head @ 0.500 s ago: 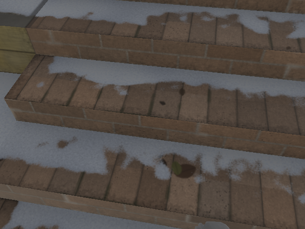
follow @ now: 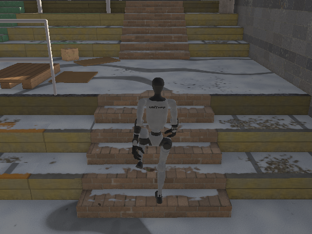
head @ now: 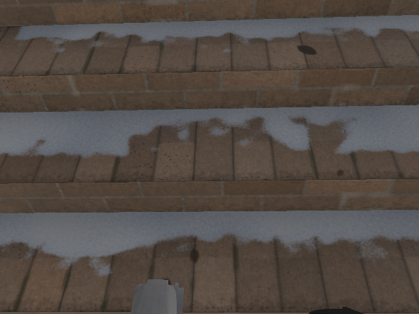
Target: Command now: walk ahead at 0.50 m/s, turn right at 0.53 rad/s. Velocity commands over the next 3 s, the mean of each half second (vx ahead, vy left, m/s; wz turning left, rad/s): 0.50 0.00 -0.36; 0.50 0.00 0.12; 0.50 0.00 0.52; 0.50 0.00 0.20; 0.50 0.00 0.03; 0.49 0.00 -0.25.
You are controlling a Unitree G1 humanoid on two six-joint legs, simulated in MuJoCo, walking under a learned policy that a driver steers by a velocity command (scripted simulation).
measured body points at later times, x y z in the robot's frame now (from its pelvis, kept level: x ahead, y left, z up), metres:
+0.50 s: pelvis +0.31 -0.02 +0.15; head +0.31 -0.03 +0.60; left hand +0.59 +0.09 +0.08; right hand +0.14 -0.16 +0.00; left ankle +0.24 +0.10 -0.59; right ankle +0.42 -0.18 -0.33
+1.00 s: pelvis +0.59 -0.12 +0.28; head +0.59 -0.12 +0.73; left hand +0.51 +0.08 +0.13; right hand +0.73 -0.33 +0.16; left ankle +0.70 +0.00 -0.14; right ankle +0.50 -0.20 -0.45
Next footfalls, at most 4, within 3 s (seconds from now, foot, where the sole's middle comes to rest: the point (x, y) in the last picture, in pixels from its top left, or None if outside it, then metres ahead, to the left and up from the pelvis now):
0.16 left None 0.28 0.10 -0.62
0.62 right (314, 268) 0.54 -0.21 -0.48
1.14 left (241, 146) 0.85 -0.02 -0.34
1.62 right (300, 46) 1.14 -0.21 -0.20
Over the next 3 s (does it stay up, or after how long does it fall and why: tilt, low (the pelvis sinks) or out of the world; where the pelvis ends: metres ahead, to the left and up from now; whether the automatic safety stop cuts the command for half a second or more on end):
stays up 1.70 -0.03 0.71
